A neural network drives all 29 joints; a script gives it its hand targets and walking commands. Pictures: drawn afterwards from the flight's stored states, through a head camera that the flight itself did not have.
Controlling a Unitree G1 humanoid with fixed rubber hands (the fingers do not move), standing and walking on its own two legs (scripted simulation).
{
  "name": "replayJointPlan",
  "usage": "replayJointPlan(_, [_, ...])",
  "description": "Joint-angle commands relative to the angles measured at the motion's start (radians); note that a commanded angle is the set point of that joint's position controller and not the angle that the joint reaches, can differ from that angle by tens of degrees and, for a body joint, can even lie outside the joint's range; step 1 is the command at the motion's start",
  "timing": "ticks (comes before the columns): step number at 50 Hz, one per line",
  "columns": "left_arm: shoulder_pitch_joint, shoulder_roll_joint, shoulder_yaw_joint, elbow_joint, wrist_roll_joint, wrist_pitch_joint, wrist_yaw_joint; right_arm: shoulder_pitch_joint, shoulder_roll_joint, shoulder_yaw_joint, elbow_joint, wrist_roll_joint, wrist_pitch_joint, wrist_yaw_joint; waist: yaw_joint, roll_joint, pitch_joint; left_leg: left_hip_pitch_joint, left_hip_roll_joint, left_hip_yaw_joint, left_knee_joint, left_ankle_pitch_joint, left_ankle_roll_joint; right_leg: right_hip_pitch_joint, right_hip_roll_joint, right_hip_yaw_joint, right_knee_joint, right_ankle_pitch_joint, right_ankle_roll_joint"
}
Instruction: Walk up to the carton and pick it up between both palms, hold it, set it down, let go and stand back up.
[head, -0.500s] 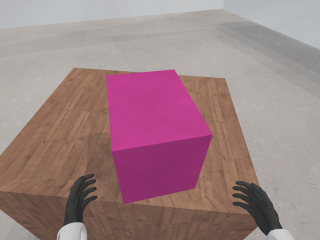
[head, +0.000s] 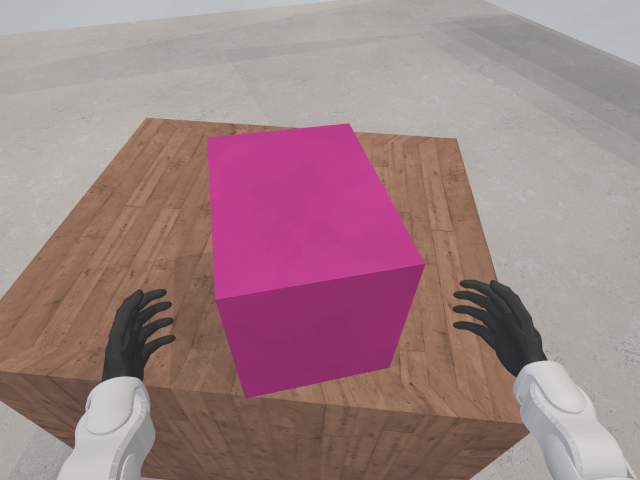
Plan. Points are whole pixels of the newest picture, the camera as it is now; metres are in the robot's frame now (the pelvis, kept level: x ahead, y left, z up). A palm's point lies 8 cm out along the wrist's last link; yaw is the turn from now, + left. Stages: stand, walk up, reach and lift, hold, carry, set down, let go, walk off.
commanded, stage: reach and lift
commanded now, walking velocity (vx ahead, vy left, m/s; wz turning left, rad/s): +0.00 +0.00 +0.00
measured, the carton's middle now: (299, 254) +0.44 +0.08 +0.02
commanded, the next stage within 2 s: none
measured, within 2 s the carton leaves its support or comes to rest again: neither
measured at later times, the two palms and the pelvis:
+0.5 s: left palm (115, 304) +0.26 +0.25 +0.13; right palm (506, 269) +0.36 -0.18 +0.12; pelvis -0.01 +0.00 +0.00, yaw +0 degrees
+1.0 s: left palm (104, 248) +0.30 +0.27 +0.17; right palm (495, 200) +0.42 -0.16 +0.18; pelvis -0.01 +0.00 +0.00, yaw +1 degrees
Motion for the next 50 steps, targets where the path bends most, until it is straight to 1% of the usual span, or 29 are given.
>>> replayJointPlan(1, [-0.194,0.106,0.043,-0.253,-0.005,0.0,-0.011,-0.249,-0.159,-0.092,-0.234,0.01,-0.013,-0.025,-0.016,-0.032,-0.241,0.138,-0.123,0.018,0.028,0.293,0.034,0.019,0.036,0.013,-0.064,0.18,-0.023])
replayJointPlan(3, [-0.197,0.08,0.052,-0.179,-0.009,0.042,-0.028,-0.267,-0.174,-0.081,-0.154,0.009,0.023,-0.033,-0.023,-0.043,-0.198,0.122,-0.114,0.017,0.024,0.289,0.037,0.018,0.046,0.004,-0.068,0.161,-0.019])
replayJointPlan(5, [-0.291,0.116,0.058,-0.202,-0.014,0.06,-0.026,-0.341,-0.169,-0.091,-0.177,0.003,0.043,-0.04,-0.018,-0.022,-0.233,0.119,-0.115,0.016,0.013,0.251,0.036,0.003,0.038,0.009,-0.068,0.112,-0.018])
replayJointPlan(6, [-0.25,0.109,0.075,-0.24,-0.012,0.071,-0.021,-0.345,-0.163,-0.086,-0.206,0.025,0.052,-0.035,0.005,-0.025,-0.269,0.123,-0.118,0.016,0.022,0.283,0.036,0.021,0.046,0.001,-0.057,0.136,-0.018])
replayJointPlan(10, [-0.34,0.146,0.092,-0.206,-0.027,0.119,-0.029,-0.442,-0.173,-0.078,-0.205,0.019,0.088,-0.057,-0.001,-0.048,-0.274,0.103,-0.119,0.019,0.024,0.289,0.036,0.057,0.043,0.01,-0.044,0.199,-0.009])
replayJointPlan(11, [-0.36,0.171,0.134,-0.192,-0.019,0.135,-0.03,-0.462,-0.156,-0.046,-0.199,0.045,0.102,-0.064,0.03,-0.037,-0.281,0.074,-0.127,0.022,0.028,0.252,0.043,0.059,0.031,0.025,-0.036,0.198,0.001])
replayJointPlan(12, [-0.346,0.146,0.112,-0.19,-0.029,0.15,-0.034,-0.448,-0.158,-0.061,-0.166,0.045,0.122,-0.065,-0.003,-0.025,-0.273,0.087,-0.125,0.019,0.021,0.254,0.044,0.052,0.037,0.016,-0.047,0.167,-0.001])
replayJointPlan(13, [-0.405,0.164,0.113,-0.191,-0.03,0.158,-0.033,-0.504,-0.149,-0.046,-0.181,0.059,0.135,-0.063,0.013,-0.031,-0.258,0.081,-0.124,0.024,0.024,0.245,0.047,0.046,0.026,0.023,-0.044,0.181,0.004])
replayJointPlan(14, [-0.406,0.154,0.121,-0.152,-0.017,0.17,-0.039,-0.495,-0.161,-0.058,-0.099,0.044,0.154,-0.066,0.003,-0.015,-0.249,0.092,-0.117,0.016,0.015,0.234,0.046,0.034,0.028,0.017,-0.046,0.151,0.0])
replayJointPlan(18, [-0.48,0.185,0.123,-0.206,-0.051,0.217,-0.031,-0.606,-0.199,-0.076,-0.159,0.052,0.174,-0.083,0.007,-0.039,-0.344,0.1,-0.117,0.018,0.034,0.281,0.042,0.059,0.047,0.007,-0.032,0.202,0.005])
replayJointPlan(19, [-0.53,0.203,0.126,-0.191,-0.057,0.225,-0.028,-0.655,-0.213,-0.084,-0.165,0.058,0.175,-0.084,0.008,-0.017,-0.361,0.079,-0.122,0.02,0.043,0.268,0.034,0.055,0.043,0.015,-0.023,0.193,0.005])
replayJointPlan(22, [-0.536,0.199,0.143,-0.132,-0.053,0.264,-0.031,-0.688,-0.215,-0.093,-0.084,0.067,0.209,-0.081,0.002,-0.021,-0.326,0.073,-0.117,0.01,0.044,0.246,0.042,0.04,0.048,0.009,-0.027,0.149,0.001])
replayJointPlan(23, [-0.598,0.214,0.132,-0.116,-0.072,0.26,-0.032,-0.75,-0.222,-0.067,-0.085,0.065,0.217,-0.082,0.006,-0.056,-0.347,0.061,-0.116,0.021,0.038,0.221,0.044,0.045,0.043,0.014,-0.019,0.146,0.009])
replayJointPlan(25, [-0.609,0.215,0.138,-0.116,-0.053,0.283,-0.022,-0.772,-0.192,-0.05,-0.065,0.093,0.233,-0.076,0.032,-0.028,-0.339,0.056,-0.121,0.022,0.04,0.237,0.04,0.054,0.049,0.014,-0.024,0.155,0.002])
replayJointPlan(26, [-0.615,0.208,0.135,-0.145,-0.055,0.291,-0.022,-0.766,-0.211,-0.063,-0.062,0.089,0.238,-0.075,0.026,-0.03,-0.368,0.071,-0.118,0.019,0.04,0.277,0.038,0.063,0.05,0.011,-0.021,0.196,-0.002])
replayJointPlan(27, [-0.611,0.224,0.163,-0.111,-0.031,0.306,-0.022,-0.762,-0.228,-0.038,0.006,0.098,0.257,-0.074,0.045,0.009,-0.342,0.07,-0.118,0.016,0.042,0.281,0.033,0.057,0.048,0.02,-0.021,0.195,-0.002])
replayJointPlan(28, [-0.622,0.208,0.142,-0.089,-0.045,0.308,-0.022,-0.806,-0.237,-0.055,0.007,0.093,0.253,-0.068,0.017,-0.035,-0.356,0.072,-0.117,0.017,0.046,0.292,0.033,0.068,0.054,0.017,-0.013,0.21,-0.005])
replayJointPlan(30, [-0.727,0.241,0.147,-0.135,-0.061,0.301,-0.017,-0.882,-0.25,-0.064,-0.026,0.097,0.252,-0.065,0.039,-0.041,-0.403,0.057,-0.116,0.019,0.055,0.266,0.032,0.058,0.054,0.015,-0.013,0.168,0.002])
replayJointPlan(31, [-0.685,0.217,0.129,-0.102,-0.066,0.309,-0.011,-0.878,-0.268,-0.075,0.048,0.106,0.26,-0.058,0.017,-0.012,-0.399,0.051,-0.111,0.012,0.063,0.266,0.029,0.05,0.056,0.009,-0.012,0.173,-0.001])
replayJointPlan(33, [-0.725,0.235,0.137,-0.088,-0.059,0.324,-0.007,-0.924,-0.246,-0.063,0.029,0.117,0.261,-0.058,0.044,-0.006,-0.401,0.042,-0.118,0.013,0.07,0.295,0.033,0.067,0.053,0.015,-0.002,0.225,-0.002])
replayJointPlan(34, [-0.815,0.262,0.128,-0.046,-0.083,0.318,-0.014,-1.005,-0.258,-0.054,0.064,0.108,0.265,-0.057,0.025,-0.033,-0.41,0.012,-0.119,0.018,0.07,0.228,0.038,0.043,0.046,0.018,0.001,0.178,0.004])
replayJointPlan(35, [-0.745,0.256,0.149,-0.052,-0.055,0.318,-0.012,-0.926,-0.227,-0.04,0.074,0.111,0.271,-0.057,0.032,-0.025,-0.409,0.023,-0.122,0.018,0.057,0.239,0.044,0.077,0.04,0.013,-0.003,0.202,0.007])
replayJointPlan(37, [-0.788,0.249,0.119,-0.067,-0.076,0.326,-0.015,-0.974,-0.261,-0.069,0.086,0.107,0.273,-0.055,0.024,-0.014,-0.429,0.037,-0.114,0.01,0.068,0.274,0.032,0.08,0.05,0.009,0.001,0.207,-0.001])
replayJointPlan(40, [-0.92,0.292,0.128,0.038,-0.071,0.329,-0.007,-1.079,-0.27,-0.037,0.16,0.117,0.284,-0.046,0.045,-0.026,-0.4,-0.005,-0.109,0.009,0.06,0.195,0.04,0.043,0.048,0.006,-0.001,0.139,0.005])
replayJointPlan(42, [-0.975,0.297,0.12,-0.001,-0.084,0.333,0.012,-1.135,-0.288,-0.079,0.179,0.117,0.287,-0.033,0.048,0.022,-0.473,-0.008,-0.108,0.016,0.071,0.21,0.028,0.041,0.052,0.009,0.006,0.114,-0.002])
replayJointPlan(45, [-0.936,0.294,0.115,0.026,-0.092,0.346,0.009,-1.144,-0.297,-0.053,0.146,0.13,0.284,-0.036,0.056,-0.016,-0.539,0.009,-0.115,0.011,0.091,0.295,0.023,0.106,0.051,0.004,0.019,0.245,0.004])
replayJointPlan(46, [-0.971,0.288,0.121,0.082,-0.087,0.347,0.005,-1.152,-0.303,-0.055,0.225,0.121,0.296,-0.035,0.035,-0.015,-0.48,-0.002,-0.115,0.007,0.086,0.276,0.022,0.074,0.051,-0.001,0.012,0.223,0.007])
replayJointPlan(48, [-1.037,0.313,0.126,0.097,-0.063,0.343,0.006,-1.204,-0.271,-0.043,0.257,0.125,0.303,-0.03,0.053,0.011,-0.477,-0.021,-0.116,0.012,0.069,0.218,0.028,0.077,0.046,0.006,0.008,0.161,-0.001])
replayJointPlan(50, [-1.063,0.32,0.13,0.111,-0.082,0.348,0.006,-1.228,-0.304,-0.033,0.278,0.125,0.295,-0.032,0.048,-0.014,-0.489,-0.034,-0.118,0.013,0.074,0.25,0.024,0.102,0.044,0.006,0.014,0.223,0.012])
